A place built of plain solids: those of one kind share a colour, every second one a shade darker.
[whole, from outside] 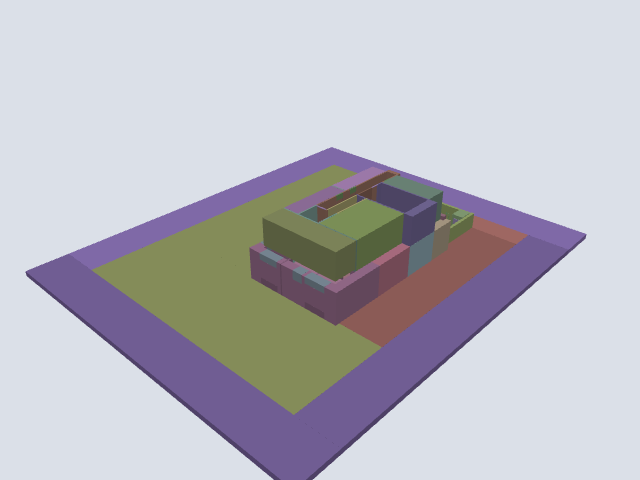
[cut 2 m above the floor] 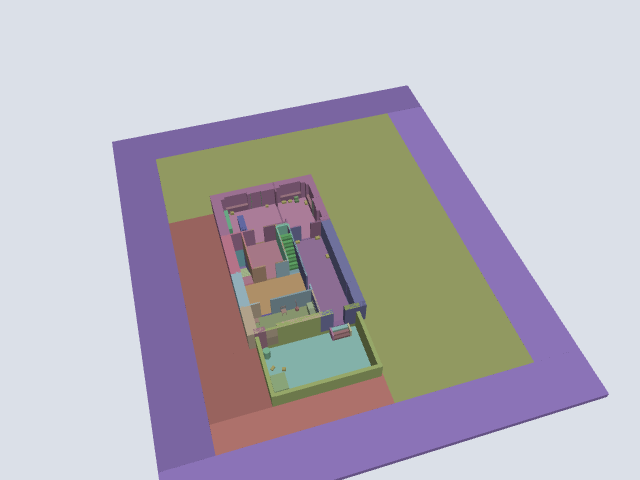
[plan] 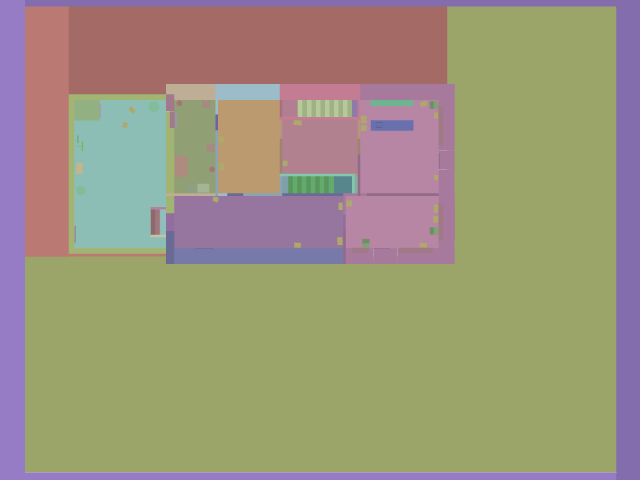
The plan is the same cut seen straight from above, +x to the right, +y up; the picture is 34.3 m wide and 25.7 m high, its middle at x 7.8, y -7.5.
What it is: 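A small shop in a terrace of about 1900; a sales room behind a shop front, a store passage, a back shop and a yard; stock rooms over it and a cellar under it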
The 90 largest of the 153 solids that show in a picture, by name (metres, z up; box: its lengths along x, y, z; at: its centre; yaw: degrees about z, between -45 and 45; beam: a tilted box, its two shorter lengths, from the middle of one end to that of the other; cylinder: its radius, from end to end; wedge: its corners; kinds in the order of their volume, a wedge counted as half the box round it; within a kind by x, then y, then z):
{
 "ground_garden_1": {"box": [4.0, 32.94, 0.5], "at": [-10.0, -7.47, -0.27]},
 "ground_garden_2": {"box": [31.66, 4.0, 0.5], "at": [7.83, -21.94, -0.27]},
 "ground_garden_3": {"box": [31.66, 4.0, 0.5], "at": [7.83, 7.0, -0.27]},
 "ground_garden_4": {"box": [4.0, 32.94, 0.5], "at": [25.66, -7.47, -0.27]},
 "ground_street_1": {"box": [22.61, 11.55, 0.3], "at": [3.31, -14.16, -0.17]},
 "ground_street_2": {"box": [9.05, 24.94, 0.3], "at": [19.14, -7.47, -0.17]},
 "floor_yard_1": {"box": [4.9, 7.94, 2.71], "at": [-2.9, -3.97, -2.0]},
 "wall_fill_mid_1": {"box": [5.93, 3.95, 2.8], "at": [8.74, -1.98, 4.39]},
 "ground_side_1": {"box": [2.35, 13.39, 0.5], "at": [-6.83, -1.7, -0.27]},
 "ground_side_2": {"box": [5.2, 4.7, 0.5], "at": [-3.05, 2.65, -0.27]},
 "ground_side_3": {"box": [15.06, 4.15, 0.5], "at": [7.08, 2.92, -0.27]},
 "wall_fill_east_1": {"box": [5.71, 1.6, 2.8], "at": [2.85, -7.14, 4.39]},
 "wall_fill_east_2": {"box": [5.86, 1.6, 2.8], "at": [8.78, -7.14, 4.39]},
 "wall_sales_1": {"box": [0.14, 1.83, 3.24], "at": [9.11, -7.88, 1.37]},
 "wall_sales_2": {"box": [0.49, 0.85, 3.24], "at": [9.29, -8.37, 1.37]},
 "wall_sales_3": {"box": [0.14, 2.21, 3.24], "at": [9.89, -4.04, 1.37]},
 "wall_sales_4": {"box": [0.14, 2.93, 3.24], "at": [9.89, -0.61, 1.37]},
 "wall_sales_5": {"box": [0.84, 0.6, 1.75], "at": [9.95, -8.49, 1.49]},
 "wall_sales_6": {"box": [0.3, 0.85, 3.24], "at": [10.52, -8.37, 1.37]},
 "wall_sales_7": {"box": [1.0, 0.81, 2.15], "at": [11.17, -8.39, 1.07]},
 "wall_sales_8": {"box": [0.3, 0.85, 3.24], "at": [11.82, -8.37, 1.37]},
 "wall_sales_9": {"box": [5.19, 0.85, 3.24], "at": [12.41, 0.42, 1.37]},
 "wall_sales_10": {"box": [1.84, 0.6, 1.75], "at": [12.89, -8.49, 1.49]},
 "wall_sales_11": {"box": [1.2, 0.85, 3.24], "at": [14.41, -8.37, 1.37]},
 "wall_sales_12": {"box": [0.85, 1.25, 3.24], "at": [14.59, -8.16, 1.37]},
 "wall_sales_13": {"box": [0.85, 2.0, 0.87], "at": [14.59, -6.54, 0.18]},
 "wall_sales_14": {"box": [0.85, 0.54, 3.24], "at": [14.59, -5.27, 1.37]},
 "wall_sales_15": {"box": [0.85, 1.41, 3.24], "at": [14.59, -4.43, 1.37]},
 "wall_sales_16": {"box": [0.85, 0.3, 3.24], "at": [14.59, -2.58, 1.37]},
 "wall_sales_17": {"box": [0.85, 2.08, 0.87], "at": [14.59, -1.39, 0.18]},
 "wall_sales_18": {"box": [0.85, 1.2, 3.24], "at": [14.59, 0.25, 1.37]},
 "wall_sales_19": {"box": [0.81, 1.0, 2.15], "at": [14.61, -3.23, 1.07]},
 "wall_sales_20": {"box": [0.6, 2.0, 1.75], "at": [14.71, -6.54, 1.49]},
 "wall_sales_21": {"box": [0.6, 2.08, 1.75], "at": [14.71, -1.39, 1.49]},
 "wall_fill_front_1": {"box": [2.31, 7.94, 2.58], "at": [13.0, -3.97, 4.5]},
 "wall_yard_1": {"box": [0.3, 8.54, 4.45], "at": [-5.5, -3.97, -0.73]},
 "wall_yard_2": {"box": [5.65, 0.3, 4.36], "at": [-2.83, -8.09, -0.78]},
 "wall_yard_3": {"box": [5.65, 0.3, 4.5], "at": [-2.83, 0.15, -0.71]},
 "wall_yard_4": {"box": [0.2, 0.9, 6.31], "at": [-0.35, -1.05, 0.2]},
 "wall_yard_5": {"box": [0.45, 1.23, 6.31], "at": [-0.23, -7.63, 0.2]},
 "wall_yard_6": {"box": [0.45, 4.57, 6.31], "at": [-0.23, -3.78, 0.2]},
 "wall_lobby_1": {"box": [0.45, 1.78, 3.24], "at": [-0.23, -7.9, 1.37]},
 "wall_lobby_2": {"box": [0.45, 1.07, 3.24], "at": [-0.23, -5.53, 1.37]},
 "wall_lobby_3": {"box": [1.58, 0.85, 3.24], "at": [0.34, -8.37, 1.37]},
 "wall_lobby_4": {"box": [3.29, 0.14, 3.24], "at": [1.2, -5.07, 1.37]},
 "wall_lobby_5": {"box": [0.95, 0.81, 2.1], "at": [1.6, -8.39, 1.05]},
 "wall_lobby_6": {"box": [7.11, 0.85, 3.24], "at": [5.63, -8.37, 1.37]},
 "wall_lobby_7": {"box": [5.49, 0.14, 3.24], "at": [6.43, -5.07, 1.37]},
 "wall_fill_kitchen_1": {"box": [2.2, 5.0, 2.8], "at": [1.1, -2.5, 4.39]},
 "wall_scullery_1": {"box": [0.45, 3.64, 3.24], "at": [-0.23, -3.32, 1.37]},
 "wall_scullery_2": {"box": [0.45, 1.45, 3.24], "at": [-0.23, 0.12, 1.37]},
 "wall_scullery_3": {"box": [2.79, 0.14, 3.24], "at": [0.94, -5.07, 1.37]},
 "wall_scullery_4": {"box": [2.79, 0.85, 3.24], "at": [0.94, 0.42, 1.37]},
 "wall_scullery_5": {"box": [0.14, 1.63, 3.24], "at": [2.27, 0.04, 1.37]},
 "floor_cellar_1": {"box": [3.64, 3.94, 0.55], "at": [8.0, -3.03, -3.08]},
 "floor_cellar_2": {"box": [2.6, 5.0, 0.55], "at": [11.26, -2.5, -3.08]},
 "wall_stairC_1": {"box": [4.32, 0.14, 3.24], "at": [7.8, -0.99, 1.37]},
 "wall_stairC_2": {"box": [4.32, 0.85, 3.24], "at": [7.8, 0.42, 1.37]},
 "wall_stairC_3": {"box": [0.14, 1.91, 3.24], "at": [9.89, -0.1, 1.37]},
 "wall_rear_1": {"box": [0.14, 5.99, 2.8], "at": [2.27, -2.15, 4.39]},
 "wall_rear_2": {"box": [3.58, 0.85, 2.8], "at": [3.99, 0.42, 4.39]},
 "wall_rear_3": {"box": [0.14, 5.99, 2.8], "at": [5.71, -2.15, 4.39]},
 "wall_backshop_1": {"box": [0.14, 3.52, 3.24], "at": [2.27, -3.38, 1.37]},
 "wall_backshop_2": {"box": [0.14, 1.63, 3.24], "at": [2.27, 0.04, 1.37]},
 "wall_backshop_3": {"box": [3.58, 0.85, 3.24], "at": [3.99, 0.42, 1.37]},
 "wall_backshop_4": {"box": [2.09, 0.14, 3.24], "at": [4.74, -5.07, 1.37]},
 "floor_sales_1": {"box": [4.98, 2.8, 0.25], "at": [11.67, -6.54, -0.13]},
 "floor_sales_2": {"box": [4.2, 5.0, 0.25], "at": [12.06, -2.5, -0.13]},
 "wall_corr_1": {"box": [0.45, 1.34, 2.8], "at": [-0.23, -5.67, 4.39]},
 "wall_corr_2": {"box": [4.91, 0.14, 2.8], "at": [2.0, -6.27, 4.39]},
 "wall_corr_3": {"box": [5.97, 0.14, 2.8], "at": [6.67, -5.07, 4.39]},
 "wall_corr_4": {"box": [2.56, 0.14, 2.8], "at": [8.38, -6.27, 4.39]},
 "floor_lobby_1": {"box": [9.04, 2.8, 0.25], "at": [4.52, -6.54, -0.13]},
 "floor_backshop_1": {"box": [3.3, 5.0, 0.25], "at": [3.99, -2.5, -0.13]},
 "wall_outhouse_1": {"box": [1.36, 1.11, 2.3], "at": [-4.67, -0.56, 0.45]},
 "floor_store_1": {"box": [4.04, 2.89, 0.25], "at": [7.8, -2.5, -0.13]},
 "wall_head_sales_1": {"box": [0.85, 2.0, 0.62], "at": [14.59, -6.54, 2.68]},
 "wall_head_sales_2": {"box": [0.85, 1.0, 0.84], "at": [14.59, -3.23, 2.57]},
 "wall_head_sales_3": {"box": [0.85, 2.08, 0.62], "at": [14.59, -1.39, 2.68]},
 "floor_scullery_1": {"box": [2.2, 5.0, 0.25], "at": [1.1, -2.5, -0.13]},
 "wall_yard_n0a_1": {"box": [0.45, 0.9, 6.31], "at": [-0.23, -0.15, 0.2]},
 "wall_stairU_1": {"box": [4.02, 0.14, 3.49], "at": [7.65, -4.02, 1.49]},
 "wall_store_1": {"box": [4.32, 0.14, 3.24], "at": [7.8, -0.99, 1.37]},
 "step_flightC_1": {"box": [0.34, 0.92, 2.65], "at": [6.69, -0.46, -1.53]},
 "step_flightC_2": {"box": [0.34, 0.92, 2.43], "at": [6.93, -0.46, -1.64]},
 "wall_fill_1": {"box": [0.14, 3.95, 2.8], "at": [11.78, -1.98, 4.39]},
 "shelving_back_1": {"box": [2.3, 0.32, 2.1], "at": [11.66, -0.16, 1.05]},
 "wall_boxU_1": {"box": [3.88, 0.14, 2.8], "at": [7.58, -5.07, 4.39]},
 "floor_stoop_1": {"box": [0.3, 1.35, 3.36], "at": [-0.6, -6.54, -1.68]},
 "wall_landing_1": {"box": [2.33, 0.14, 2.8], "at": [10.68, -6.27, 4.39]}
}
